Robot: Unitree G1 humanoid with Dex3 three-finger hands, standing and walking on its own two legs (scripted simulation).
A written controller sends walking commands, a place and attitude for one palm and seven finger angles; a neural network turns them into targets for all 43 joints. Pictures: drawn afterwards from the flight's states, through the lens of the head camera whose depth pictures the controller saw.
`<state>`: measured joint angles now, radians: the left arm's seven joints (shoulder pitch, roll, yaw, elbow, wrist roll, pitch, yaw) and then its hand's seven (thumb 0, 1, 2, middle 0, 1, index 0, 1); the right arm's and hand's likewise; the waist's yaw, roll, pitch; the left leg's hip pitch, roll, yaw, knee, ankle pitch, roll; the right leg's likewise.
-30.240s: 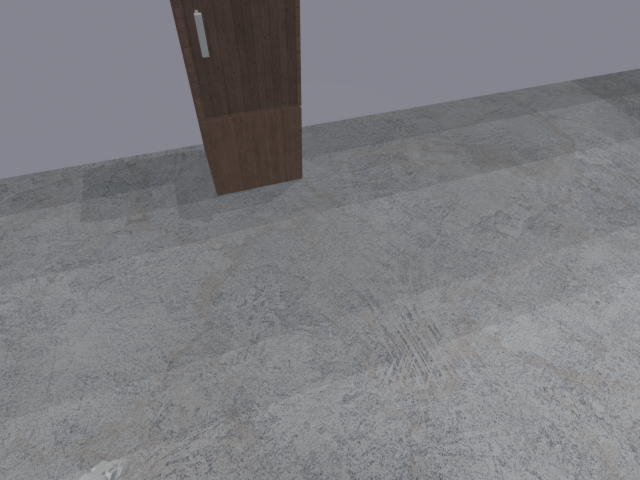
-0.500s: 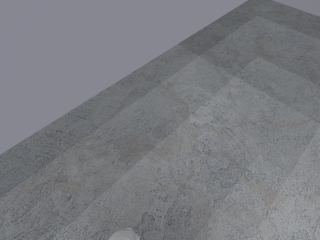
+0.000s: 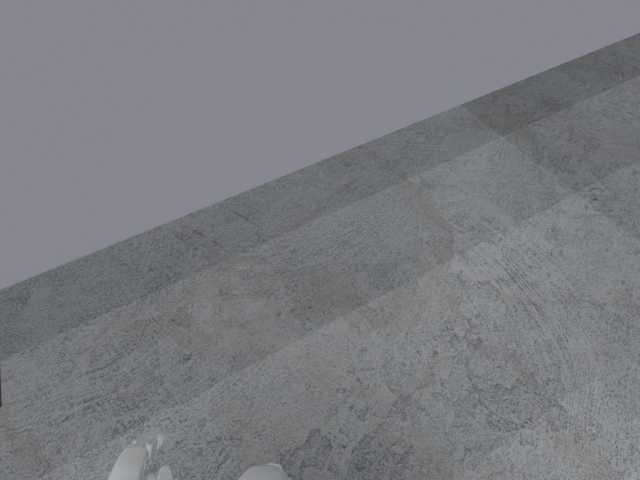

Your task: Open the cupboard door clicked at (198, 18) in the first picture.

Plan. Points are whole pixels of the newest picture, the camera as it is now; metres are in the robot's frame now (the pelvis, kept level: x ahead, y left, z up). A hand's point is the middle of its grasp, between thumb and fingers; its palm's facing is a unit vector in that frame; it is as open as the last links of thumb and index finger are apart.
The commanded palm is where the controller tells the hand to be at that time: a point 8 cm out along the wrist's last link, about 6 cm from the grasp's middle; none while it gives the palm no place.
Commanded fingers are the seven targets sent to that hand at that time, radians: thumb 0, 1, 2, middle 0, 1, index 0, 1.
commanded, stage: turn to face it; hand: left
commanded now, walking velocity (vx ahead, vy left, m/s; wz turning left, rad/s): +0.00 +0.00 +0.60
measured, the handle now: out of the picture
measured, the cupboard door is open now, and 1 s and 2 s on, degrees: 44 44 44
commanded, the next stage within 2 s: take the last steps up to it in 1.94 s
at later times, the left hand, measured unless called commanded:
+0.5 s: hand out of the picture +0.00 +0.24 -0.17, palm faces +0.34 -0.91 -0.24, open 7.4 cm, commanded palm none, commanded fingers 0.00 0.90 0.90 -0.20 -0.30 -0.20 -0.30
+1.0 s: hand out of the picture +0.01 +0.16 -0.14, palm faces +0.57 -0.78 -0.25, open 7.4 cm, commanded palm none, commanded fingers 0.00 0.90 0.90 -0.20 -0.30 -0.20 -0.30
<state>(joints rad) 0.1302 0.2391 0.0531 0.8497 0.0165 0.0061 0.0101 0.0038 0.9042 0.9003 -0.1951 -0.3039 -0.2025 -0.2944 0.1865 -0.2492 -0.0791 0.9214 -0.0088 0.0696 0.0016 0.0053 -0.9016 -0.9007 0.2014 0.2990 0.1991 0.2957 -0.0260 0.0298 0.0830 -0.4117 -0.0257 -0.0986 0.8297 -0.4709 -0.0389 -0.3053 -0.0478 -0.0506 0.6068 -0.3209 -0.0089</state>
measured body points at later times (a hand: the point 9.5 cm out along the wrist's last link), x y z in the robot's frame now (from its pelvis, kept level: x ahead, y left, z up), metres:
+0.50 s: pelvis +0.01 +0.01 +0.00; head +0.06 +0.06 +0.45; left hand -0.01 +0.29 -0.15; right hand +0.20 -0.20 -0.12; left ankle -0.01 +0.11 -0.73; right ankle +0.01 -0.14 -0.65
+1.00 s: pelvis +0.05 -0.04 +0.01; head +0.10 -0.03 +0.46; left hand -0.02 +0.20 -0.12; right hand +0.27 -0.22 -0.14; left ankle -0.03 +0.07 -0.66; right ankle +0.08 -0.14 -0.73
